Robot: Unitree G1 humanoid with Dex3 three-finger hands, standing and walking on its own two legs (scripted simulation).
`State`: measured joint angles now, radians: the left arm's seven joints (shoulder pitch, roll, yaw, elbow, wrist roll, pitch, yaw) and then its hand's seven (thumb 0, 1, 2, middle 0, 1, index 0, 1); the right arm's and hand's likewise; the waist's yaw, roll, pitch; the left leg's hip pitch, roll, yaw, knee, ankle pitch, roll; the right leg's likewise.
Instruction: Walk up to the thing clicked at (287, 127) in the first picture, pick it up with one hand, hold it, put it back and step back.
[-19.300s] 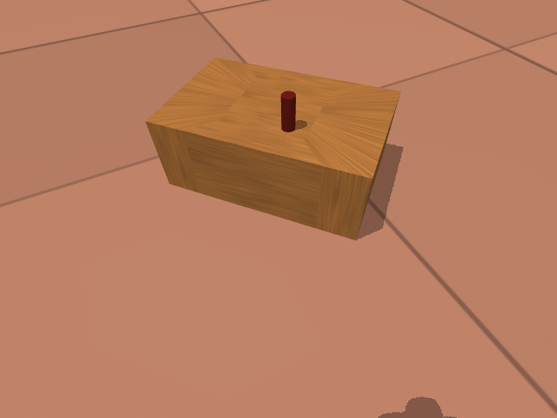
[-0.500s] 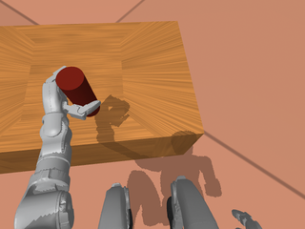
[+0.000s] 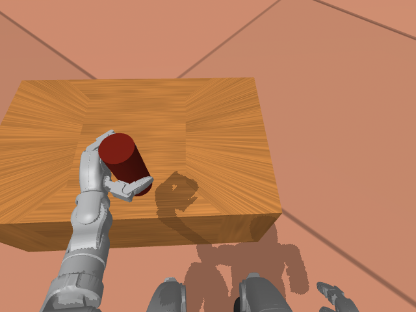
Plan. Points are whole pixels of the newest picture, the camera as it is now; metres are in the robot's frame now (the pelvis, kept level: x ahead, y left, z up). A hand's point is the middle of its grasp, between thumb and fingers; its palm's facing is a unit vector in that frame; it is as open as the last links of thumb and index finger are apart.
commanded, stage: lift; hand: left
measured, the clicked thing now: (129, 168) +0.38 +0.16 +0.03
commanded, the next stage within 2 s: hold in 0.56 s
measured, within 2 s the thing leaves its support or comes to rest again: neither
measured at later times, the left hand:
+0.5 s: hand (126, 165) +0.37 +0.16 +0.06, palm faces +0.08 -1.00 -0.03, open 9.3 cm
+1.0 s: hand (124, 166) +0.36 +0.16 +0.07, palm faces +0.07 -1.00 -0.03, open 9.3 cm
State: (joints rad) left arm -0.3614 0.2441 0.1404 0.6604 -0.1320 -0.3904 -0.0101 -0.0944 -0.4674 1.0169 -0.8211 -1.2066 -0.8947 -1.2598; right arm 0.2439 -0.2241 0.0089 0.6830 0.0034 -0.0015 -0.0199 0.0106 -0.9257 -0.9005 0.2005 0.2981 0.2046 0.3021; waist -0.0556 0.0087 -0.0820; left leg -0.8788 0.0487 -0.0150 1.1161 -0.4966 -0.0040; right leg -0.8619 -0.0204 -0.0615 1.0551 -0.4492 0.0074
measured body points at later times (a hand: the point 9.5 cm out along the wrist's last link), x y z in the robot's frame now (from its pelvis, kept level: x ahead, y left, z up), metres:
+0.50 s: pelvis +0.01 -0.01 +0.03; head +0.08 +0.00 +0.47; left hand +0.36 +0.21 +0.06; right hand +0.12 -0.25 -0.09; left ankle +0.03 +0.12 -0.66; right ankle +0.04 -0.13 -0.66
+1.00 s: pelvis +0.02 -0.01 +0.04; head +0.07 +0.00 +0.49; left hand +0.35 +0.21 +0.08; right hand +0.13 -0.26 -0.07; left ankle +0.03 +0.12 -0.66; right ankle +0.04 -0.13 -0.66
